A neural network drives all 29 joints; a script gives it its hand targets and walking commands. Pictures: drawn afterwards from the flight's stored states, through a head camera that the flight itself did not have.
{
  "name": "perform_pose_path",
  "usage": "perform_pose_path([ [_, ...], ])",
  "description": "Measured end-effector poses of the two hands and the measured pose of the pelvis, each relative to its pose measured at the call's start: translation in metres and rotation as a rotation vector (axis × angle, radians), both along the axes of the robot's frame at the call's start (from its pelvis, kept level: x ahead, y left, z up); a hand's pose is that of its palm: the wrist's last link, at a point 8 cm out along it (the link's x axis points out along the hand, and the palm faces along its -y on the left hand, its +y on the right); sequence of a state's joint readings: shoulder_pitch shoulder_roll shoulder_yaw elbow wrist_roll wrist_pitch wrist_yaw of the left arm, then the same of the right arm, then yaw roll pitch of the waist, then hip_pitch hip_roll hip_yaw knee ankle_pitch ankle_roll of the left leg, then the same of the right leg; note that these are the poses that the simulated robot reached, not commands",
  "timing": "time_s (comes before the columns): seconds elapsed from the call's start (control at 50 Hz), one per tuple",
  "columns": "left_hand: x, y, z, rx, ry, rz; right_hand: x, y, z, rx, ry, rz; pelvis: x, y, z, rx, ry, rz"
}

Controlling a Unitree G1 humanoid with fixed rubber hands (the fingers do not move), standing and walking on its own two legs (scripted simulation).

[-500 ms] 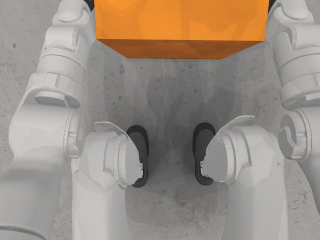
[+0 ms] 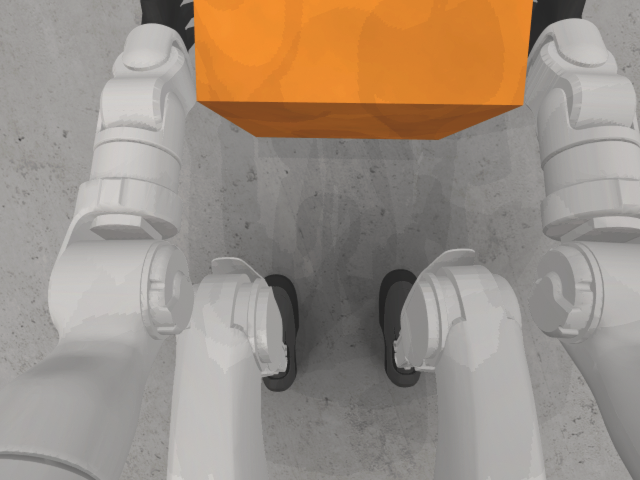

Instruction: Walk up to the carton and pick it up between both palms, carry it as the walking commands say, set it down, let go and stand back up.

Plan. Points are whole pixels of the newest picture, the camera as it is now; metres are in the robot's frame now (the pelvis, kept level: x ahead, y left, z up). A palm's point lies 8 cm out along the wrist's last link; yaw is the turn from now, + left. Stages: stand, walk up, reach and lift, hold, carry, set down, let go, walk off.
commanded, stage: reach and lift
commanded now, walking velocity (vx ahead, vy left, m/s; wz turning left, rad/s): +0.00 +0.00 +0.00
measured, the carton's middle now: (353, 51) +0.55 -0.02 -0.19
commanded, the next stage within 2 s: none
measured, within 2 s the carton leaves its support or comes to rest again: neither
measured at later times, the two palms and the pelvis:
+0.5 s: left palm (133, 19) +0.53 +0.16 -0.04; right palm (612, 9) +0.51 -0.20 -0.04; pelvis +0.00 +0.00 +0.05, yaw +0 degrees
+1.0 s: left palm (70, 5) +0.51 +0.16 +0.03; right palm out of the picture +0.49 -0.20 +0.04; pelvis +0.00 +0.00 +0.11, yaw +0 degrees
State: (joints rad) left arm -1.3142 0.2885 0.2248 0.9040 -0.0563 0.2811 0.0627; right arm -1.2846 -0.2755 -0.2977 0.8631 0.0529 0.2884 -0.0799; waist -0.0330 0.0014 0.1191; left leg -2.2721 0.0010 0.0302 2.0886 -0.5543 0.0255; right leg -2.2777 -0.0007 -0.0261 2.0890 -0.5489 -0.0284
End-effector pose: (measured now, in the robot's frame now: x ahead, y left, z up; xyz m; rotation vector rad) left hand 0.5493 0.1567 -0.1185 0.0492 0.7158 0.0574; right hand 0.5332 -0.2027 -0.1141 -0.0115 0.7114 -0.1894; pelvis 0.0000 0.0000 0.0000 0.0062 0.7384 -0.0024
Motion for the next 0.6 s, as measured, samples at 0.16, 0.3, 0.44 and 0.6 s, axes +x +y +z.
perform_pose_path([
  [0.16, -0.004, 0.000, 0.018, -0.008, -0.003, 0.003, -0.005, 0.000, 0.018, 0.000, -0.004, -0.004, 0.003, 0.001, 0.013, 0.000, 0.026, 0.002],
  [0.3, -0.010, -0.001, 0.043, -0.020, -0.005, 0.009, -0.011, -0.001, 0.045, 0.005, -0.008, -0.012, 0.003, 0.003, 0.029, -0.001, 0.041, 0.001],
  [0.44, -0.017, -0.001, 0.065, -0.028, -0.008, 0.014, -0.017, -0.002, 0.070, 0.008, -0.011, -0.014, 0.000, 0.004, 0.046, -0.002, 0.054, -0.001],
  [0.6, -0.024, 0.000, 0.088, -0.031, -0.011, 0.019, -0.022, -0.001, 0.093, 0.014, -0.014, -0.014, -0.001, 0.004, 0.062, -0.001, 0.063, -0.001],
])
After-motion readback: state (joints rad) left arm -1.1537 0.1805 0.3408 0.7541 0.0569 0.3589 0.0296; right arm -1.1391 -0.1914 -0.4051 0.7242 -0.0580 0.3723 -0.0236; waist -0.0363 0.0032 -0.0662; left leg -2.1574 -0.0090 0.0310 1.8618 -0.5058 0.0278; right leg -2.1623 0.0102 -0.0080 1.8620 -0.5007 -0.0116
